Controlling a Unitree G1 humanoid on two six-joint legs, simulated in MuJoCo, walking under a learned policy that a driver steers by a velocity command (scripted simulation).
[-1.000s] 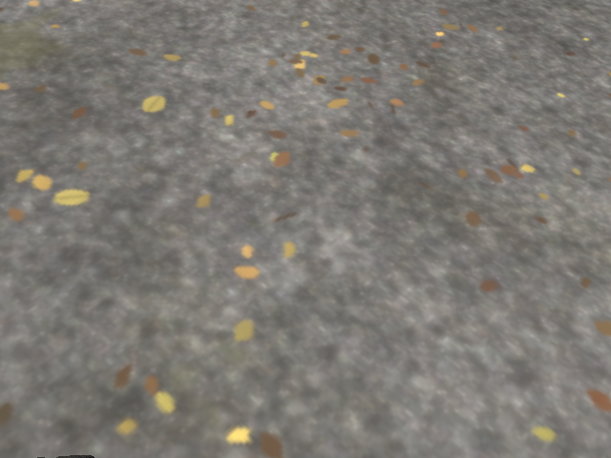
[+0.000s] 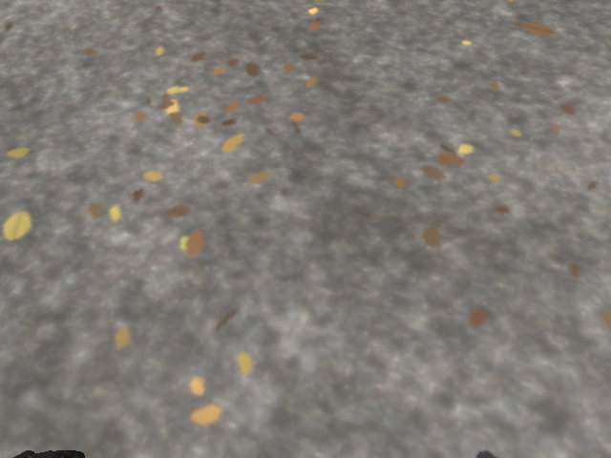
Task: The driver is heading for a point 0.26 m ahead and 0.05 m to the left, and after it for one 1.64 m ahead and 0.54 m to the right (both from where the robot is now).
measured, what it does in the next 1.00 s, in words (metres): steps on the spot, turning right: right foot, then left foot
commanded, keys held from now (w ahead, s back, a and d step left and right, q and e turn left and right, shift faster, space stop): shift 0.02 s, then q+shift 0.04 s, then e+shift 0.58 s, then q+shift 0.36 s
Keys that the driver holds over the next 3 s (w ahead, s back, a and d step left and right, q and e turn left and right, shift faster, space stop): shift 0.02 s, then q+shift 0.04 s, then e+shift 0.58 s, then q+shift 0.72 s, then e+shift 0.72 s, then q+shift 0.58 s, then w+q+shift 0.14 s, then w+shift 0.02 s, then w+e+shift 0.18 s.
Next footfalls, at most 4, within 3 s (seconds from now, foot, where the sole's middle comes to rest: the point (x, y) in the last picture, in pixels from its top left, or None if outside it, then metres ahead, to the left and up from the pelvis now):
0.08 right None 0.14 -0.13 -0.77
0.48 left None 0.19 0.09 -0.77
0.86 right None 0.04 -0.13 -0.77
1.22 left None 0.16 0.10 -0.77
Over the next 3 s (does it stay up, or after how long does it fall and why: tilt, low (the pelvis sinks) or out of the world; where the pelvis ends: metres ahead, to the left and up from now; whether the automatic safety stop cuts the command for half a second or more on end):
stays up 0.24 -0.03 0.01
